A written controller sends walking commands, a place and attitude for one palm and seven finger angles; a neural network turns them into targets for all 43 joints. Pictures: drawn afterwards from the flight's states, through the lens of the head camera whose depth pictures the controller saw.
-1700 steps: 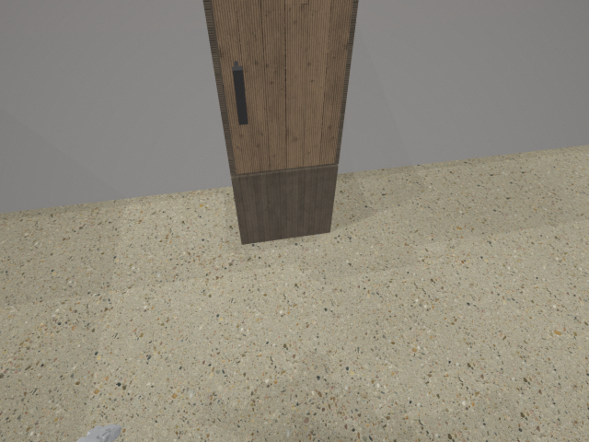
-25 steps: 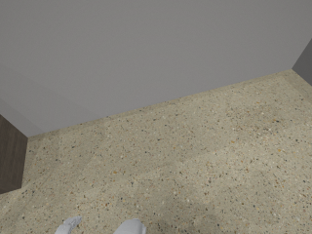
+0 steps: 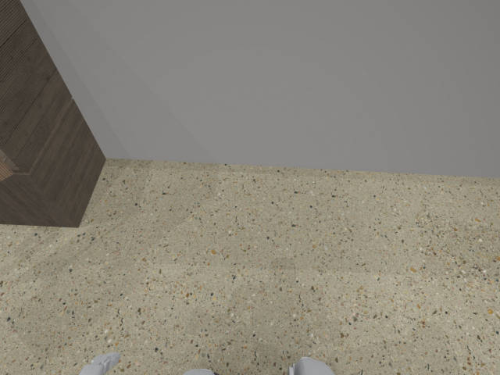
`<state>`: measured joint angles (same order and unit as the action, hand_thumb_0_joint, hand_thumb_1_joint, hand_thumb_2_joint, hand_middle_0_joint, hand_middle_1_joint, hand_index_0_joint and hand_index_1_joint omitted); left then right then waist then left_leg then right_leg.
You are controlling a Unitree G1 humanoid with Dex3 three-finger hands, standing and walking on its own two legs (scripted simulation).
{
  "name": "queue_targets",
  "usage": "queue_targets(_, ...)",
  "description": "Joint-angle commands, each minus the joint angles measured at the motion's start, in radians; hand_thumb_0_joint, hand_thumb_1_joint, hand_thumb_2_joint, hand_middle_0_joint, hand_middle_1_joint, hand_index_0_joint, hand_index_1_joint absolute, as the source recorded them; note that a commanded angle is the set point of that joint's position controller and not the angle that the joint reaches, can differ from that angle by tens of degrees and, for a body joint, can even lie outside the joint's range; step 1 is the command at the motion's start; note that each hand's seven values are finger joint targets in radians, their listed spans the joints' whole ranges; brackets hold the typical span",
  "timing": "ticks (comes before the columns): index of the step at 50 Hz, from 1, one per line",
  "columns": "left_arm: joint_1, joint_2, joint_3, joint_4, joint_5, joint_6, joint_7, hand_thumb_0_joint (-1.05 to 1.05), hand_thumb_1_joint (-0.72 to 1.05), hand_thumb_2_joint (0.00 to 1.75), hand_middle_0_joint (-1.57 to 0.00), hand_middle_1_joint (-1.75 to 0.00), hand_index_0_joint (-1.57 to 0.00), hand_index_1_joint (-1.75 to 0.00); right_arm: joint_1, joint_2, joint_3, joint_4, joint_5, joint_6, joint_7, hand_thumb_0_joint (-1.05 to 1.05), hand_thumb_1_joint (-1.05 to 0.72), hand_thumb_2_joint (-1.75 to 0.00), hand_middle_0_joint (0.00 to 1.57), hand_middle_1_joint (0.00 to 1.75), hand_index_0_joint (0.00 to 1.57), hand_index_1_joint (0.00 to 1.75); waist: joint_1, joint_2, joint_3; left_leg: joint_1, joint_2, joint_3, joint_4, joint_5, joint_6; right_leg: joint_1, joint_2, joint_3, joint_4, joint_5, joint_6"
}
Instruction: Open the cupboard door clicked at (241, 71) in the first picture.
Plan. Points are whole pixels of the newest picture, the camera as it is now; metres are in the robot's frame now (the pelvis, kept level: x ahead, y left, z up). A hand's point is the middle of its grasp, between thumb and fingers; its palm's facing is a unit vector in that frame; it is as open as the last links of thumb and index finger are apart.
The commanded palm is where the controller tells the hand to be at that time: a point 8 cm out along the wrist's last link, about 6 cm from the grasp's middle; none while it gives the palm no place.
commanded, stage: turn to face it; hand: left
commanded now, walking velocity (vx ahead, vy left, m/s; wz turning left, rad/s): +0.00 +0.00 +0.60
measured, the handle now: out of the picture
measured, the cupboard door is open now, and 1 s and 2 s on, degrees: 49 49 49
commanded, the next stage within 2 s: take the last steps up to it in 1.28 s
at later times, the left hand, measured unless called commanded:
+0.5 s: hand out of the picture +0.00 +0.19 -0.19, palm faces +0.33 -0.92 -0.22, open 7.4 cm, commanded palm none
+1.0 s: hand out of the picture -0.01 +0.16 -0.15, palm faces +0.56 -0.78 -0.26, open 7.4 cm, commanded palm none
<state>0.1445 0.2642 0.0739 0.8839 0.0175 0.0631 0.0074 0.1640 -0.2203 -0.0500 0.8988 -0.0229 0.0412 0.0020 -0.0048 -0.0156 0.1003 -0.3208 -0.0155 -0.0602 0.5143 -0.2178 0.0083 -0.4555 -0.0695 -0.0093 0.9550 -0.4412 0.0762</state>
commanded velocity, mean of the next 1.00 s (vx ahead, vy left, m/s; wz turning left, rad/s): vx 0.00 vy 0.00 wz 0.57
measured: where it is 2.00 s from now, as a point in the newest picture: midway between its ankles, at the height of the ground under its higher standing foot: outside the picture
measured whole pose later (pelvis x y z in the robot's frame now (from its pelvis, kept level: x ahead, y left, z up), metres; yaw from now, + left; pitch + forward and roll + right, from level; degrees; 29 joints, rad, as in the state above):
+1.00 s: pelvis +0.03 -0.06 +0.00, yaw +36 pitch +0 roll +2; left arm 0.19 0.20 0.04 0.87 0.03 0.02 0.02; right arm 0.16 -0.25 -0.08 0.93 -0.01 0.09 0.03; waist -0.02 -0.01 0.09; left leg -0.45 0.00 0.03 0.97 -0.46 -0.06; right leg -0.20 -0.11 -0.13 0.52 -0.31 0.02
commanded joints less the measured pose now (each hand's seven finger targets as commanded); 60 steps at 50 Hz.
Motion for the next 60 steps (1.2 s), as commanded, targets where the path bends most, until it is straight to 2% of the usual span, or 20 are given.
queue_targets(1, 0.011, 0.062, 0.009, -0.090, -0.008, -0.033, 0.001, 0.00, 0.90, 0.90, -0.20, -0.30, -0.20, -0.30, 0.000, -0.233, -0.068, -0.070, -0.006, -0.014, -0.012, 0.00, -0.90, -0.90, 0.20, 0.30, 0.20, 0.30, -0.013, 0.194, -0.154, 0.079, 0.215, -0.262, -0.144, 0.193, 0.140, 0.108, 0.045, -0.018, -0.207, 0.005, -0.009)
queue_targets(4, 0.142, 0.110, 0.028, -0.060, -0.006, -0.050, 0.010, 0.00, 0.90, 0.90, -0.20, -0.30, -0.20, -0.30, -0.067, -0.196, -0.068, -0.096, 0.009, -0.005, -0.008, 0.00, -0.90, -0.90, 0.20, 0.30, 0.20, 0.30, 0.062, 0.064, -0.159, -0.131, 0.117, -0.220, -0.007, 0.023, 0.061, 0.399, 0.010, 0.022, -0.564, 0.163, -0.027)
queue_targets(6, 0.137, 0.237, 0.043, -0.076, 0.012, -0.059, 0.023, 0.00, 0.90, 0.90, -0.20, -0.30, -0.20, -0.30, -0.086, -0.134, -0.062, -0.126, 0.011, -0.006, 0.004, 0.00, -0.90, -0.90, 0.20, 0.30, 0.20, 0.30, 0.076, -0.315, -0.122, -0.306, -0.043, 0.014, 0.482, -0.392, -0.047, 0.353, -0.421, 0.430, -0.757, 0.145, -0.210)
queue_targets(8, 0.014, 0.143, 0.020, -0.104, 0.006, -0.063, 0.025, 0.00, 0.90, 0.90, -0.20, -0.30, -0.20, -0.30, -0.036, -0.137, -0.063, -0.095, 0.002, 0.005, 0.015, 0.00, -0.90, -0.90, 0.20, 0.30, 0.20, 0.30, -0.007, -0.197, -0.088, -0.282, 0.021, -0.013, 0.670, -0.278, -0.047, 0.270, -0.307, 0.233, -0.694, 0.262, -0.222)
queue_targets(11, 0.021, 0.113, 0.011, -0.102, 0.004, -0.066, 0.026, 0.00, 0.90, 0.90, -0.20, -0.30, -0.20, -0.30, -0.051, -0.111, -0.050, -0.077, 0.009, 0.011, 0.024, 0.00, -0.90, -0.90, 0.20, 0.30, 0.20, 0.30, -0.002, -0.249, -0.105, -0.256, 0.044, 0.062, 0.588, -0.250, -0.078, 0.359, -0.236, 0.031, -0.589, 0.652, -0.192)
queue_targets(16, 0.127, 0.169, 0.031, -0.064, 0.011, -0.067, 0.022, 0.00, 0.90, 0.90, -0.20, -0.30, -0.20, -0.30, -0.129, -0.068, -0.027, -0.093, 0.015, 0.000, 0.032, 0.00, -0.90, -0.90, 0.20, 0.30, 0.20, 0.30, 0.055, -0.177, -0.128, -0.148, 0.015, 0.155, 0.260, -0.243, -0.070, 0.446, -0.267, -0.013, -0.508, 0.792, -0.185)
queue_targets(19, 0.111, 0.182, 0.037, -0.059, 0.004, -0.064, 0.015, 0.00, 0.90, 0.90, -0.20, -0.30, -0.20, -0.30, -0.064, -0.091, -0.030, -0.081, 0.013, -0.007, 0.027, 0.00, -0.90, -0.90, 0.20, 0.30, 0.20, 0.30, 0.017, -0.176, -0.143, 0.006, -0.001, 0.174, 0.073, -0.107, -0.052, 0.377, -0.261, -0.066, -0.418, 0.744, -0.136)
queue_targets(21, 0.082, 0.141, 0.032, -0.085, -0.008, -0.057, 0.007, 0.00, 0.90, 0.90, -0.20, -0.30, -0.20, -0.30, 0.062, -0.196, -0.057, -0.060, 0.004, -0.019, 0.021, 0.00, -0.90, -0.90, 0.20, 0.30, 0.20, 0.30, -0.058, 0.049, -0.218, 0.283, 0.149, -0.036, -0.084, 0.209, 0.027, 0.135, -0.186, -0.154, -0.153, 0.448, -0.038)
queue_targets(22, 0.037, 0.064, 0.008, -0.129, -0.013, -0.052, 0.003, 0.00, 0.90, 0.90, -0.20, -0.30, -0.20, -0.30, 0.146, -0.305, -0.087, -0.049, -0.003, -0.022, 0.011, 0.00, -0.90, -0.90, 0.20, 0.30, 0.20, 0.30, -0.104, 0.334, -0.226, 0.381, 0.418, -0.398, -0.129, 0.613, 0.190, -0.128, -0.045, -0.147, 0.085, -0.209, 0.029)
queue_targets(23, -0.019, 0.091, 0.006, -0.143, -0.004, -0.039, 0.010, 0.00, 0.90, 0.90, -0.20, -0.30, -0.20, -0.30, 0.191, -0.318, -0.085, -0.023, 0.001, -0.015, 0.000, 0.00, -0.90, -0.90, 0.20, 0.30, 0.20, 0.30, -0.112, 0.234, -0.243, 0.367, 0.448, -0.388, -0.105, 0.671, 0.258, -0.154, -0.046, -0.015, 0.187, -0.237, 0.006)
queue_targets(26, -0.023, 0.088, 0.016, -0.106, -0.001, -0.034, 0.008, 0.00, 0.90, 0.90, -0.20, -0.30, -0.20, -0.30, 0.038, -0.241, -0.065, -0.069, -0.004, -0.023, -0.020, 0.00, -0.90, -0.90, 0.20, 0.30, 0.20, 0.30, -0.051, 0.225, -0.168, 0.180, 0.306, -0.271, -0.140, 0.345, 0.188, -0.117, -0.049, 0.026, 0.200, -0.071, 0.003)
queue_targets(37, 0.074, 0.075, 0.015, -0.079, -0.008, -0.041, 0.003, 0.00, 0.90, 0.90, -0.20, -0.30, -0.20, -0.30, -0.047, -0.226, -0.069, -0.085, -0.001, -0.008, -0.010, 0.00, -0.90, -0.90, 0.20, 0.30, 0.20, 0.30, 0.021, 0.164, -0.149, -0.023, 0.175, -0.260, -0.095, 0.164, 0.110, 0.262, 0.066, -0.033, -0.365, 0.113, -0.015)
queue_targets(38, 0.120, 0.098, 0.024, -0.070, -0.007, -0.048, 0.008, 0.00, 0.90, 0.90, -0.20, -0.30, -0.20, -0.30, -0.066, -0.208, -0.067, -0.093, 0.006, -0.006, -0.008, 0.00, -0.90, -0.90, 0.20, 0.30, 0.20, 0.30, 0.050, 0.102, -0.157, -0.101, 0.134, -0.243, -0.039, 0.082, 0.075, 0.372, 0.037, -0.008, -0.510, 0.177, -0.022)
queue_targets(40, 0.140, 0.241, 0.047, -0.081, 0.016, -0.059, 0.020, 0.00, 0.90, 0.90, -0.20, -0.30, -0.20, -0.30, -0.084, -0.119, -0.056, -0.130, 0.016, -0.007, 0.004, 0.00, -0.90, -0.90, 0.20, 0.30, 0.20, 0.30, 0.079, -0.304, -0.141, -0.305, -0.071, 0.023, 0.400, -0.367, -0.051, 0.413, -0.393, 0.417, -0.747, 0.128, -0.196)
queue_targets(44, -0.015, 0.124, 0.010, -0.118, 0.002, -0.061, 0.022, 0.00, 0.90, 0.90, -0.20, -0.30, -0.20, -0.30, -0.031, -0.129, -0.060, -0.069, 0.002, 0.018, 0.023, 0.00, -0.90, -0.90, 0.20, 0.30, 0.20, 0.30, -0.017, -0.235, -0.070, -0.255, 0.035, 0.027, 0.700, -0.232, -0.061, 0.246, -0.249, 0.105, -0.658, 0.346, -0.196)
queue_targets(52, 0.134, 0.175, 0.030, -0.047, 0.009, -0.069, 0.017, 0.00, 0.90, 0.90, -0.20, -0.30, -0.20, -0.30, -0.070, -0.066, -0.022, -0.071, 0.014, -0.009, 0.023, 0.00, -0.90, -0.90, 0.20, 0.30, 0.20, 0.30, 0.039, -0.175, -0.140, -0.053, -0.003, 0.166, 0.126, -0.180, -0.056, 0.414, -0.260, -0.024, -0.463, 0.780, -0.163)
queue_targets(54, 0.097, 0.166, 0.029, -0.048, -0.005, -0.066, 0.011, 0.00, 0.90, 0.90, -0.20, -0.30, -0.20, -0.30, 0.021, -0.104, -0.029, -0.044, 0.011, -0.019, 0.019, 0.00, -0.90, -0.90, 0.20, 0.30, 0.20, 0.30, -0.020, -0.124, -0.169, 0.146, 0.015, 0.134, -0.069, 0.045, -0.033, 0.292, -0.227, -0.082, -0.343, 0.664, -0.090)
queue_targets(56, 0.060, 0.053, -0.004, -0.097, -0.015, -0.056, 0.005, 0.00, 0.90, 0.90, -0.20, -0.30, -0.20, -0.30, 0.136, -0.272, -0.069, -0.028, -0.002, -0.030, 0.002, 0.00, -0.90, -0.90, 0.20, 0.30, 0.20, 0.30, -0.080, 0.310, -0.232, 0.374, 0.409, -0.338, -0.128, 0.676, 0.186, -0.073, -0.042, -0.127, 0.007, -0.180, 0.021)
queue_targets(57, 0.014, 0.073, -0.005, -0.104, -0.009, -0.043, 0.013, 0.00, 0.90, 0.90, -0.20, -0.30, -0.20, -0.30, 0.164, -0.278, -0.065, -0.009, -0.003, -0.023, -0.010, 0.00, -0.90, -0.90, 0.20, 0.30, 0.20, 0.30, -0.087, 0.219, -0.233, 0.324, 0.432, -0.303, -0.101, 0.717, 0.248, -0.058, -0.047, -0.017, 0.103, -0.222, -0.003)
queue_targets(60, 0.013, 0.065, 0.000, -0.056, -0.005, -0.030, 0.009, 0.00, 0.90, 0.90, -0.20, -0.30, -0.20, -0.30, 0.037, -0.203, -0.041, -0.036, -0.006, -0.031, -0.030, 0.00, -0.90, -0.90, 0.20, 0.30, 0.20, 0.30, -0.036, 0.226, -0.147, 0.175, 0.320, -0.203, -0.123, 0.504, 0.195, -0.044, -0.045, 0.010, 0.124, -0.105, -0.011)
